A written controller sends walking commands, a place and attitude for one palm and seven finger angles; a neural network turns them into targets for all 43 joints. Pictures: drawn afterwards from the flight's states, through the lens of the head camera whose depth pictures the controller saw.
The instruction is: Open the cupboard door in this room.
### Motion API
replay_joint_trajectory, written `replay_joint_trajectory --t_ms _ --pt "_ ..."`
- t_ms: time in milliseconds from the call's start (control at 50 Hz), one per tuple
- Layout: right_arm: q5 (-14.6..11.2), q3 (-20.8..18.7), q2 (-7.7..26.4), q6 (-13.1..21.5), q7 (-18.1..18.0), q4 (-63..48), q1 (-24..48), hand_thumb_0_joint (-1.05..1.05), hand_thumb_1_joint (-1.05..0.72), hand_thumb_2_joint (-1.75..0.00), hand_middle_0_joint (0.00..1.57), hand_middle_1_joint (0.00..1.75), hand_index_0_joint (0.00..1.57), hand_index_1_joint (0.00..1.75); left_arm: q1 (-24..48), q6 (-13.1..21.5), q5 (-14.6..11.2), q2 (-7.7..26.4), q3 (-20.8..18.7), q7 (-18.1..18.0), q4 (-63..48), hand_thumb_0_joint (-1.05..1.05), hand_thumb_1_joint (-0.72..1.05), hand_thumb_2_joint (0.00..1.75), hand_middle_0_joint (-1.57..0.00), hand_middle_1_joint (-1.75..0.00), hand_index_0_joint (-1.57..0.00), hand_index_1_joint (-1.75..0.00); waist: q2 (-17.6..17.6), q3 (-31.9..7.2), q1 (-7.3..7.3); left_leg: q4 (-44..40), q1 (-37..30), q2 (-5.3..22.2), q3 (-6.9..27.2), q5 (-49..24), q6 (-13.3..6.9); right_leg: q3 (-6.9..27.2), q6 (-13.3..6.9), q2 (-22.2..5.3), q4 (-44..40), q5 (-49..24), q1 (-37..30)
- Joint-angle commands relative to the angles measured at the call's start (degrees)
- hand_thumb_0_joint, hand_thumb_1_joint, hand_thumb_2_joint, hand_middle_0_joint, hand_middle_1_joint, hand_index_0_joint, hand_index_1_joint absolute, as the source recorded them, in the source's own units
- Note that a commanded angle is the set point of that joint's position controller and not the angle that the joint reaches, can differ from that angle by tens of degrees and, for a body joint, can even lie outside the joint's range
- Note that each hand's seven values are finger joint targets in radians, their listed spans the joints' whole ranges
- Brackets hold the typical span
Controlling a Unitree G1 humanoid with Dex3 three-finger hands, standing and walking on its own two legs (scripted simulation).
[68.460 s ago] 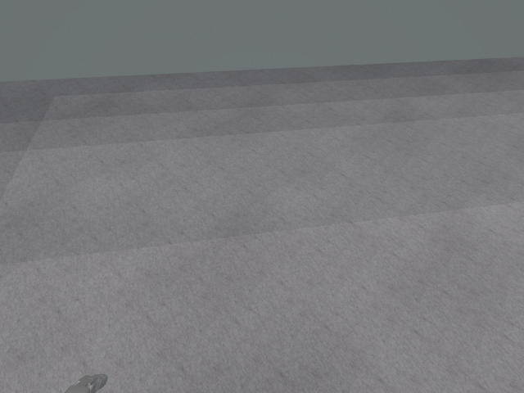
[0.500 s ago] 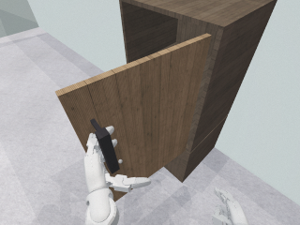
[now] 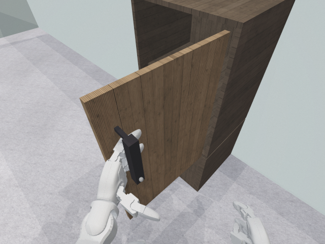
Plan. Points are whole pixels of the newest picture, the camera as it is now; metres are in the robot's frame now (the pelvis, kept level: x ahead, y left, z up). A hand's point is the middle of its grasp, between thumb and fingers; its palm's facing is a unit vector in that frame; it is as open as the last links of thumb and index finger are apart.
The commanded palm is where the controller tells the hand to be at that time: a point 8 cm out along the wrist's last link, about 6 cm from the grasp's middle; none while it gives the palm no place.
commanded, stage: slide the hand sideways off the handle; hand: left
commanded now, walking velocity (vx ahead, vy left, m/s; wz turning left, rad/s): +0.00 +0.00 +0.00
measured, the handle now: (129, 156) +0.29 +0.10 +0.10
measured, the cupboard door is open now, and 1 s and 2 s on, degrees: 87 83 83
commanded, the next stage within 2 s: draw the hand back to the body in 0.88 s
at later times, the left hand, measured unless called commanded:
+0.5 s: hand (123, 190) +0.22 +0.10 +0.08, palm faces +0.01 -1.00 -0.04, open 16.0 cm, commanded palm +0.18 +0.16 +0.09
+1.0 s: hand (92, 212) +0.17 +0.15 +0.08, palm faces -0.01 -1.00 +0.01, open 16.3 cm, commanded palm +0.15 +0.21 +0.10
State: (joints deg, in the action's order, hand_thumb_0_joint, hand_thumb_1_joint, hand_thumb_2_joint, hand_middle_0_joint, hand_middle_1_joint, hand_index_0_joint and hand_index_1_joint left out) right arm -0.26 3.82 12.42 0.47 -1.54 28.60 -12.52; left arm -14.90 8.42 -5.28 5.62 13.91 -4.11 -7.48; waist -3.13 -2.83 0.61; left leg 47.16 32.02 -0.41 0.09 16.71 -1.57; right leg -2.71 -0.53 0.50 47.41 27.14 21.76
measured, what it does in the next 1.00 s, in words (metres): stands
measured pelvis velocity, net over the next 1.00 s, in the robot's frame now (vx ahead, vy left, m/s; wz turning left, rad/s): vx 0.02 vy -0.01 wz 0.01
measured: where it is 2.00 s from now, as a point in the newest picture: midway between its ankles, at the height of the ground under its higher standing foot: outside the picture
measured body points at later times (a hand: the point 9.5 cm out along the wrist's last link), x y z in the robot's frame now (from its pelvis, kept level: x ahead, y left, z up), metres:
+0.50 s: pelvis +0.03 -0.03 +0.00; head +0.04 -0.04 +0.45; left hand +0.21 +0.15 +0.09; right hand +0.20 -0.25 -0.08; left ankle +0.08 +0.10 -0.70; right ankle -0.02 -0.12 -0.70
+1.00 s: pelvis +0.02 -0.01 -0.01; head +0.03 -0.02 +0.44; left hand +0.17 +0.21 +0.08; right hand +0.23 -0.24 -0.07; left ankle +0.08 +0.10 -0.70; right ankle -0.02 -0.12 -0.70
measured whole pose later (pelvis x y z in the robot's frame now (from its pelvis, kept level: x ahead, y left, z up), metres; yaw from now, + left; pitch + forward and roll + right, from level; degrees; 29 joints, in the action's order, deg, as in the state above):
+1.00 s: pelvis +0.02 -0.01 -0.01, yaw +1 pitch +6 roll -2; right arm -2.0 0.8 13.7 5.6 -3.5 24.8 -13.9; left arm -39.4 17.2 -18.3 11.5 -5.2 16.2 -18.9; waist -3.2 -6.4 -2.3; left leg 54.0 39.2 0.5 2.0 21.2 -0.5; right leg -4.4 -1.5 1.8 52.3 31.2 27.4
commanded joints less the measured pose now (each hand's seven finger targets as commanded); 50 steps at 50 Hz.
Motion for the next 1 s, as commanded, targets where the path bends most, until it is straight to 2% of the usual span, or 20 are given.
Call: replay_joint_trajectory --t_ms 0,20,80,120,140,220,280,340,420,460,500,540,620,640,760,820,840,920,960,980 --pt "0.2 -2.5 5.2 3.9 0.8 -11.3 8.3 0.0 -0.9 -0.9 0.2 0.3 0.2 0.3 7.1 3.7 0.2 -2.5 -2.9 -3.7 -14.4 0.0 -0.5 0.3 -0.15 -0.3 -0.15 -0.3 3.7 -5.7 -0.54 -10.7 -11.7 1.1 4.2 10.6 0.4 -1.3 -0.9 0.8 -9.6 -0.1 10.2" --pt "0.3 -2.6 5.4 3.9 1.0 -11.3 7.9 0.0 -0.9 -0.9 0.2 0.3 0.2 0.3 5.4 3.8 0.7 -0.7 -4.7 -4.2 -14.4 0.0 -0.5 0.3 -0.15 -0.3 -0.15 -0.3 3.2 -6.0 -1.3 -10.9 -11.2 1.2 4.2 10.5 0.5 -1.2 -1.2 0.9 -9.4 -0.1 9.2" --pt "0.5 -2.6 5.3 3.6 1.5 -12.3 7.7 0.0 -0.9 -0.9 0.2 0.3 0.2 0.3 3.0 3.8 1.4 -0.8 -4.1 -4.5 -15.9 0.0 -0.5 0.3 -0.15 -0.3 -0.15 -0.3 2.7 -5.1 -1.04 -10.1 -10.7 1.2 3.2 10.0 0.3 -0.9 -1.1 0.8 -9.7 0.3 10.0" --pt "0.5 -2.6 5.6 3.1 1.5 -12.2 7.2 0.0 -0.9 -0.9 0.2 0.3 0.2 0.3 1.0 3.6 1.3 2.0 -7.1 -4.3 -15.3 0.0 -0.5 0.3 -0.15 -0.3 -0.15 -0.3 3.5 -4.8 -1.45 -9.7 -9.7 1.1 2.8 9.3 0.3 -0.4 -1.2 0.9 -10.2 0.6 9.1" --pt "0.5 -2.7 5.4 3.0 1.4 -12.7 7.4 0.0 -0.9 -0.9 0.2 0.3 0.2 0.3 0.5 3.8 1.4 1.7 -6.9 -4.0 -16.4 0.0 -0.5 0.3 -0.15 -0.3 -0.15 -0.3 3.2 -4.9 -1.39 -9.2 -10.1 1.2 2.2 7.8 0.2 -0.2 -1.2 0.9 -10.1 -0.2 9.5" --pt "0.3 -3.0 5.4 2.7 1.5 -13.5 6.1 0.0 -0.9 -0.9 0.2 0.3 0.2 0.3 -6.7 3.9 0.3 2.9 -9.2 -2.9 -17.9 0.0 -0.5 0.3 -0.15 -0.3 -0.15 -0.3 3.7 -5.7 -2.25 -8.0 -9.8 1.2 1.4 3.8 0.2 0.0 -1.2 1.2 -10.0 -3.3 7.9" --pt "0.1 -3.2 5.4 2.9 1.6 -14.4 5.5 0.0 -0.9 -0.9 0.2 0.3 0.2 0.3 -11.6 4.6 -0.9 2.9 -9.4 -1.5 -21.5 0.0 -0.5 0.3 -0.15 -0.3 -0.15 -0.3 4.0 -6.0 -2.07 -6.7 -9.6 1.1 0.7 0.9 0.0 0.0 -0.8 1.3 -9.2 -7.4 7.9" --pt "0.1 -3.6 5.7 3.1 1.2 -14.2 4.6 0.0 -0.9 -0.9 0.2 0.3 0.2 0.3 -13.4 5.8 -1.8 6.0 -12.6 -0.2 -23.2 0.0 -0.5 0.3 -0.15 -0.3 -0.15 -0.3 4.3 -5.7 -1.49 -4.7 -8.5 0.7 0.4 -1.0 -0.4 1.2 -0.4 1.2 -9.2 -10.5 8.2" --pt "-0.1 -4.3 5.8 4.1 0.5 -13.7 3.0 0.0 -0.9 -0.9 0.2 0.3 0.2 0.3 -15.8 8.2 -3.5 7.3 -14.8 3.4 -24.7 0.0 -0.5 0.3 -0.15 -0.3 -0.15 -0.3 5.1 -6.8 -0.77 -2.0 -7.6 0.3 0.3 -3.3 -0.5 2.7 0.5 0.8 -8.6 -15.9 7.9" --pt "-0.4 -4.6 5.6 4.7 0.2 -13.7 2.6 0.0 -0.9 -0.9 0.2 0.3 0.2 0.3 -19.2 9.6 -5.1 7.8 -16.3 5.5 -25.7 0.0 -0.5 0.3 -0.15 -0.3 -0.15 -0.3 3.2 -8.8 -1.16 -1.1 -7.8 0.2 0.2 -5.1 -0.4 2.7 0.8 0.5 -7.2 -20.2 7.2" --pt "-0.7 -4.9 5.6 5.0 0.0 -13.5 2.1 0.0 -0.9 -0.9 0.2 0.3 0.2 0.3 -22.7 10.3 -6.9 8.6 -18.2 7.9 -25.7 0.0 -0.5 0.3 -0.15 -0.3 -0.15 -0.3 3.8 -10.6 -1.46 0.0 -7.2 -0.2 0.4 -7.0 -0.3 3.1 1.6 0.1 -6.2 -26.8 5.6" --pt "-1.0 -5.2 5.6 5.0 -0.4 -13.3 2.1 0.0 -0.9 -0.9 0.2 0.3 0.2 0.3 -23.8 10.5 -8.3 9.4 -19.9 10.2 -25.0 0.0 -0.5 0.3 -0.15 -0.3 -0.15 -0.3 5.5 -10.1 -1.15 1.3 -5.7 -0.5 0.5 -7.8 -0.3 4.3 2.8 -0.8 -6.0 -32.7 4.7" --pt "-1.4 -5.6 5.5 4.9 -1.2 -12.9 2.0 0.0 -0.9 -0.9 0.2 0.3 0.2 0.3 -26.4 11.2 -10.7 11.5 -23.8 14.6 -24.2 0.0 -0.5 0.3 -0.15 -0.3 -0.15 -0.3 7.3 -10.0 -1.7 3.0 -3.7 -1.0 0.8 -9.2 -0.3 6.4 4.9 -2.1 -5.3 -41.8 2.6" --pt "-1.5 -5.7 5.5 4.9 -1.3 -13.0 2.1 0.0 -0.9 -0.9 0.2 0.3 0.2 0.3 -27.1 11.5 -11.2 11.2 -23.8 15.7 -24.0 0.0 -0.5 0.3 -0.15 -0.3 -0.15 -0.3 6.5 -9.8 -1.74 2.9 -3.6 -1.1 0.7 -9.4 -0.2 6.0 4.9 -2.1 -5.0 -42.8 2.7" --pt "-1.9 -6.1 5.7 6.1 -1.9 -13.2 2.1 0.0 -0.9 -0.9 0.2 0.3 0.2 0.3 -28.5 12.5 -13.9 11.7 -25.3 19.8 -23.7 0.0 -0.5 0.3 -0.15 -0.3 -0.15 -0.3 5.7 -9.4 -1.92 3.0 -4.3 -1.1 1.2 -9.9 -0.4 4.9 5.0 -1.6 -4.7 -40.7 5.2" --pt "-2.1 -6.3 6.0 6.8 -2.1 -12.8 2.3 0.0 -0.9 -0.9 0.2 0.3 0.2 0.3 -28.1 12.8 -14.2 12.8 -26.2 21.0 -22.8 0.0 -0.5 0.3 -0.15 -0.3 -0.15 -0.3 5.2 -8.4 -1.88 2.6 -4.3 -0.7 1.7 -9.4 -0.6 3.9 4.0 -0.7 -4.8 -34.6 7.3" --pt "-2.1 -6.0 6.2 7.2 -2.1 -13.3 2.5 0.0 -0.9 -0.9 0.2 0.3 0.2 0.3 -26.8 13.0 -14.4 11.1 -23.9 21.5 -23.7 0.0 -0.5 0.3 -0.15 -0.3 -0.15 -0.3 4.0 -8.2 -1.42 2.4 -4.6 -0.9 1.8 -8.5 -0.6 3.7 3.8 -0.6 -4.9 -32.2 8.5" --pt "-2.0 -5.7 6.8 8.7 -2.3 -13.1 2.7 0.0 -0.9 -0.9 0.2 0.3 0.2 0.3 -21.6 12.9 -14.1 11.3 -22.0 21.0 -24.0 0.0 -0.5 0.3 -0.15 -0.3 -0.15 -0.3 3.4 -6.2 -0.8 1.5 -3.9 -0.1 2.8 -3.8 -0.7 2.1 1.4 0.9 -5.4 -17.9 12.3" --pt "-2.0 -5.6 6.9 9.3 -2.4 -13.5 2.9 0.0 -0.9 -0.9 0.2 0.3 0.2 0.3 -20.5 12.8 -13.6 10.8 -21.0 19.9 -24.4 0.0 -0.5 0.3 -0.15 -0.3 -0.15 -0.3 2.7 -6.8 -0.92 1.0 -4.1 -0.1 3.0 -1.2 -0.7 1.9 0.8 1.1 -5.8 -11.8 13.8" --pt "-1.9 -5.5 6.8 9.5 -2.3 -13.8 3.0 0.0 -0.9 -0.9 0.2 0.3 0.2 0.3 -20.3 12.5 -13.2 12.0 -21.8 19.2 -25.7 0.0 -0.5 0.3 -0.15 -0.3 -0.15 -0.3 1.2 -8.2 -1.69 0.3 -4.2 0.0 3.2 -0.2 -0.7 1.5 0.2 1.3 -5.6 -9.1 13.4"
